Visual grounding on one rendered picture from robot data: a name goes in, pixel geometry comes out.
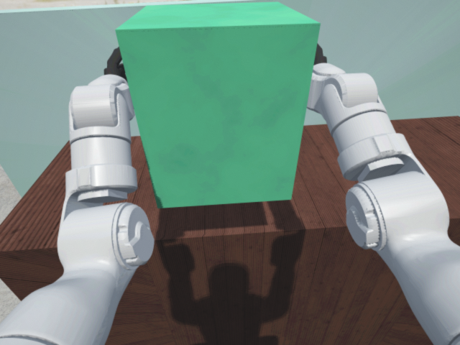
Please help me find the right robot forearm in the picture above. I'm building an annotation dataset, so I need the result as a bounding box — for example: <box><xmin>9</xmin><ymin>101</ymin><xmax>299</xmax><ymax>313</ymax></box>
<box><xmin>307</xmin><ymin>63</ymin><xmax>449</xmax><ymax>228</ymax></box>

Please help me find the left robot hand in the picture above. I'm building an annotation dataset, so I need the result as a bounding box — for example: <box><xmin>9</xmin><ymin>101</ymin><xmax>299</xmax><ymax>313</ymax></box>
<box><xmin>104</xmin><ymin>47</ymin><xmax>127</xmax><ymax>81</ymax></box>

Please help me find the pedestal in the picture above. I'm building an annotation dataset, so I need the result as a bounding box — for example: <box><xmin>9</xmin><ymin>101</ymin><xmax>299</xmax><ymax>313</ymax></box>
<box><xmin>0</xmin><ymin>116</ymin><xmax>460</xmax><ymax>345</ymax></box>

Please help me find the carton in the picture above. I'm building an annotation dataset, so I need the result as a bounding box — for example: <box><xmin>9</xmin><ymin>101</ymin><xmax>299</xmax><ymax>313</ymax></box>
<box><xmin>115</xmin><ymin>2</ymin><xmax>321</xmax><ymax>208</ymax></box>

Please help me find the left robot forearm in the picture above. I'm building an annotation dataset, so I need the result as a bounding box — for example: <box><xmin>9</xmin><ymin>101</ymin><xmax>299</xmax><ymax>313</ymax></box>
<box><xmin>57</xmin><ymin>75</ymin><xmax>137</xmax><ymax>264</ymax></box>

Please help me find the right robot hand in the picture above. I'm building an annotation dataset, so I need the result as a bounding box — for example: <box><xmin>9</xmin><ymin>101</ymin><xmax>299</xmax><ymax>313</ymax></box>
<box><xmin>314</xmin><ymin>43</ymin><xmax>327</xmax><ymax>65</ymax></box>

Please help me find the robot right upper arm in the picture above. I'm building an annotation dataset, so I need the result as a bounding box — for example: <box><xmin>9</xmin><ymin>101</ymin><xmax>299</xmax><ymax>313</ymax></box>
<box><xmin>346</xmin><ymin>171</ymin><xmax>460</xmax><ymax>345</ymax></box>

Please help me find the robot left upper arm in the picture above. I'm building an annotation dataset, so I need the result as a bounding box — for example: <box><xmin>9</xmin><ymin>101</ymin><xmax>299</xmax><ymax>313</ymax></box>
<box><xmin>0</xmin><ymin>202</ymin><xmax>155</xmax><ymax>345</ymax></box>

